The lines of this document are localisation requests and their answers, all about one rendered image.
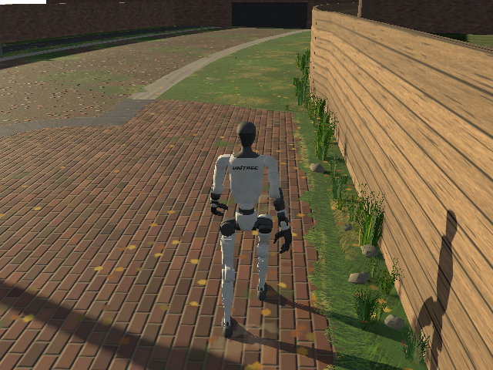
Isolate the robot right upper arm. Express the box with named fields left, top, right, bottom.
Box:
left=262, top=155, right=280, bottom=199

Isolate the robot right hand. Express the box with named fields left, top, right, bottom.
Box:
left=273, top=228, right=292, bottom=254

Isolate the robot left upper arm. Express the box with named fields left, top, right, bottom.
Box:
left=212, top=154, right=231, bottom=194

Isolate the right robot forearm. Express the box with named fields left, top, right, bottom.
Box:
left=273, top=187, right=290, bottom=230

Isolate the robot left hand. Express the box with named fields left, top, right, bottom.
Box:
left=210, top=203, right=228, bottom=216

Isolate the robot head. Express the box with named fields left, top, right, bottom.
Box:
left=233, top=121, right=259, bottom=158

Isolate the left robot forearm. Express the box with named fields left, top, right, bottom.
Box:
left=210, top=184, right=221, bottom=207

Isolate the robot left shin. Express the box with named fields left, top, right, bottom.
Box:
left=222, top=269, right=233, bottom=326

